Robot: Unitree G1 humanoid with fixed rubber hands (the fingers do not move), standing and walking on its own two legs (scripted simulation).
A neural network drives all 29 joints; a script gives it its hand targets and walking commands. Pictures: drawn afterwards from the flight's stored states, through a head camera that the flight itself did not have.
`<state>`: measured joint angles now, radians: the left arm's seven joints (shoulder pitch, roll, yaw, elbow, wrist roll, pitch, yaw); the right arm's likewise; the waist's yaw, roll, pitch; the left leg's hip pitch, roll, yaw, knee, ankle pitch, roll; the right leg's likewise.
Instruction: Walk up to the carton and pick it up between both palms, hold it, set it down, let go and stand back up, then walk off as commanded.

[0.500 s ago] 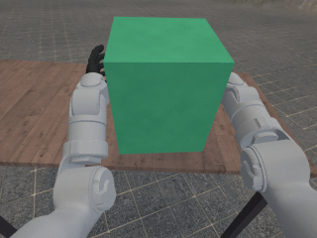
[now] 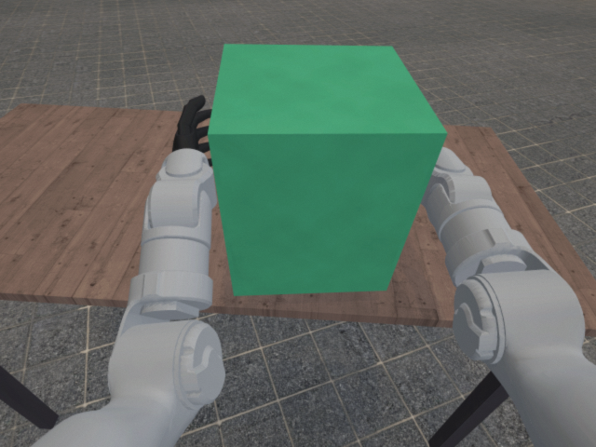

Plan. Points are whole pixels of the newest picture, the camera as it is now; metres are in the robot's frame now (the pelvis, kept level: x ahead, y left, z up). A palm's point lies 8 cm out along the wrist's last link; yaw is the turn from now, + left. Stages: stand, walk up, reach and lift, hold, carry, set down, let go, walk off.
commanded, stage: set down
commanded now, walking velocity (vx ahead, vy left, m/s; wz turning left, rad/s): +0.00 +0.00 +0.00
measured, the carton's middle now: (310, 175) +0.41 +0.00 +0.20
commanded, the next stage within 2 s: none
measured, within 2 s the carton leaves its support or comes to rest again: rests again in 1.16 s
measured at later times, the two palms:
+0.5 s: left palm (202, 178) +0.42 +0.14 +0.19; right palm (420, 175) +0.44 -0.16 +0.18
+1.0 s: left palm (203, 193) +0.41 +0.14 +0.17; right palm (418, 186) +0.44 -0.16 +0.16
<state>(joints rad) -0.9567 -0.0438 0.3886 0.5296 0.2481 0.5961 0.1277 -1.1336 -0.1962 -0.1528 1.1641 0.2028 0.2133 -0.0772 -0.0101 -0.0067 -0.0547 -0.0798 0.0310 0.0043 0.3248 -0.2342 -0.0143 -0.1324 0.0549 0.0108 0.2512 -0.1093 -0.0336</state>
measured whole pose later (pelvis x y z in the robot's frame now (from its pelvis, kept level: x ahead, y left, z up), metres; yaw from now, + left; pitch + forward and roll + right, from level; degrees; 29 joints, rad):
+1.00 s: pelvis +0.01 +0.00 +0.00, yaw +0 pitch +0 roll -1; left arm -0.84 -0.13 0.39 0.55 0.25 0.46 0.16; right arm -1.01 -0.18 -0.30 1.17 0.01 0.09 0.03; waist 0.01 -0.01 -0.03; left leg -0.08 0.03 0.00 0.32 -0.25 -0.01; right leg -0.13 0.06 0.01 0.25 -0.12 -0.03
